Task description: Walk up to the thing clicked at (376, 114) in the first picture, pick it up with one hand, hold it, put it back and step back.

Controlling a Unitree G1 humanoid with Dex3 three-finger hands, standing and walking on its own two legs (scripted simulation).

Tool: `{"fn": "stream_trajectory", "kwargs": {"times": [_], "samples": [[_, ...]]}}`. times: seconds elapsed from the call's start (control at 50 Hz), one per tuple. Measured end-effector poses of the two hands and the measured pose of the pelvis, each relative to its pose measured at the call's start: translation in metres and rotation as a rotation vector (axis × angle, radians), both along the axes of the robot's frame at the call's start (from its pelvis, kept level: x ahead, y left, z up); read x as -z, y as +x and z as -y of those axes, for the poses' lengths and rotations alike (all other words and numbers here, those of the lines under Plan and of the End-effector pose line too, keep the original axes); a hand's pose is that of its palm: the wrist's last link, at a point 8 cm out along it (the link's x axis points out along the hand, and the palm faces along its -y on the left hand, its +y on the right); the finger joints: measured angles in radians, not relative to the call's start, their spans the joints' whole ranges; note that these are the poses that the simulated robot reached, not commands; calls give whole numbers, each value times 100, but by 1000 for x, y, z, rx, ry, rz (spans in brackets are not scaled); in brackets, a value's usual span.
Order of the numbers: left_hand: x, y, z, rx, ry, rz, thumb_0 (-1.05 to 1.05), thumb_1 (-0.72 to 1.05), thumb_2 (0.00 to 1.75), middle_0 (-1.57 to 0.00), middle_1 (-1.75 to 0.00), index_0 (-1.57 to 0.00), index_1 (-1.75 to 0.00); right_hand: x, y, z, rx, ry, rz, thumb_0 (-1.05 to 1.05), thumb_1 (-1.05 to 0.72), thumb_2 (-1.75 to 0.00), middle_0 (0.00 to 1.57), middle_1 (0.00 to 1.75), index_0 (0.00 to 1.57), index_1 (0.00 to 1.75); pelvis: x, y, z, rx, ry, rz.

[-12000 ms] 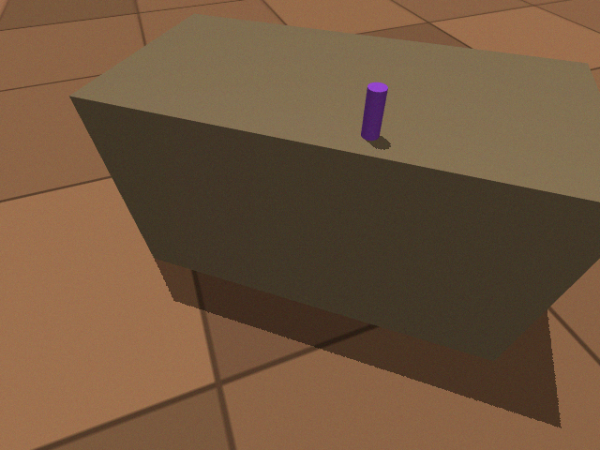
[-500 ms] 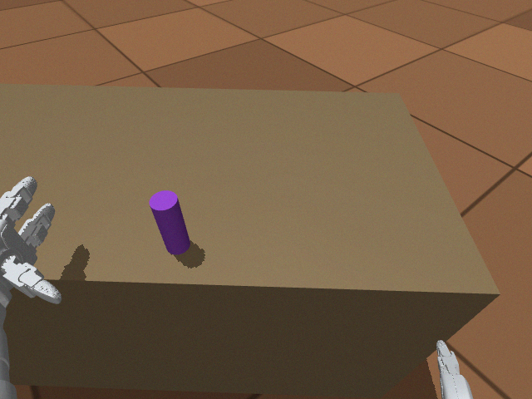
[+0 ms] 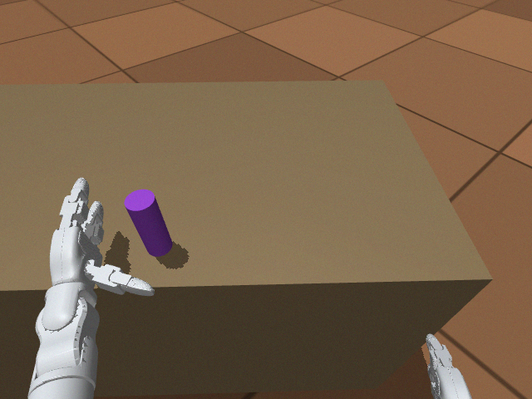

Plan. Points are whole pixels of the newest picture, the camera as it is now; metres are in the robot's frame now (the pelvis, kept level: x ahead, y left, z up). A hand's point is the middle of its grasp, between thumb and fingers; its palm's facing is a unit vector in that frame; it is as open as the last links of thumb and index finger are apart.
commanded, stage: close in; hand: left
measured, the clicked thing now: (150, 225) +0.39 +0.20 +0.06
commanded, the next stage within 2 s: rest palm in 0.20 s
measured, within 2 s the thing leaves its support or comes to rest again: leaves its support in 1.76 s
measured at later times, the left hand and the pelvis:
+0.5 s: hand (145, 237) +0.35 +0.20 +0.08, palm faces +0.22 -0.98 +0.03, open 17.6 cm; pelvis -0.01 +0.00 -0.01, yaw -1 degrees
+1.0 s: hand (146, 218) +0.38 +0.20 +0.09, palm faces +0.20 -0.98 +0.02, open 14.9 cm; pelvis +0.00 +0.00 -0.01, yaw -1 degrees
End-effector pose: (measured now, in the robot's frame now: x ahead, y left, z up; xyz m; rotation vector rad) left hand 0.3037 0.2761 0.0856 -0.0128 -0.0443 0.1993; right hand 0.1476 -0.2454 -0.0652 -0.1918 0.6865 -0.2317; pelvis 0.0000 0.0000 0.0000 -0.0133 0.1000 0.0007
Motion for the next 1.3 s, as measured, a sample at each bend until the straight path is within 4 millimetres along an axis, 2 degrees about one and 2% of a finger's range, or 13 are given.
{"fn": "stream_trajectory", "kwargs": {"times": [0.14, 0.38, 0.52, 0.68, 0.86, 1.04, 1.3], "samples": [[0, -1, 11, 0, -2, -8, -1, -55, 2, -5, -4, -7, -2, 3, -7, 1, -14, 12, -14, -1, 53, -5, 6, 5, 6, 5, 3, -4, 2, -4, 4, 4], [-1, 11, 33, 14, -7, -7, -1, -58, 1, -6, -2, -7, 0, 5, -19, 8, 11, 4, -26, -1, 52, -6, 6, 5, 6, 5, 6, -10, 4, 5, 7, 1], [7, 16, 31, -23, -14, -28, -1, -60, 1, -9, -1, -9, 0, 4, -21, 12, 29, -3, -27, -1, 51, -6, 6, 5, 6, 5, 8, -11, 4, 11, 9, -11], [2, 21, 28, -27, -1, -15, -1, -61, 1, -11, -1, -11, -1, -2, -15, 13, 25, -14, -11, -1, 51, -6, 6, 5, 6, 5, 8, -7, 4, 10, 8, -13], [-6, 32, 18, -37, 3, -17, -1, -57, 9, -32, -18, -32, -18, -7, -9, 9, 22, -7, 10, -1, 50, -6, 6, 5, 6, 5, 7, -2, 3, 10, 8, -13], [-3, 47, 31, 4, -12, -38, -1, -48, 23, -55, -39, -55, -38, -8, -11, 10, 29, -11, 4, -1, 49, -6, 6, 5, 6, 5, 7, 0, 0, 15, 7, -20], [7, 41, 34, -16, -6, -38, -1, -23, 52, -88, -73, -89, -72, -6, -14, 12, 35, -10, -13, -1, 49, -6, 6, 5, 6, 5, 9, -2, 1, 18, 8, -27]]}}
